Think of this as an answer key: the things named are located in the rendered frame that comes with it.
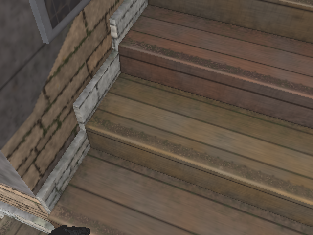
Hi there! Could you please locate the left robot hand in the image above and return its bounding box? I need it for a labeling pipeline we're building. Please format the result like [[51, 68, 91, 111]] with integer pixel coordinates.
[[48, 225, 90, 235]]

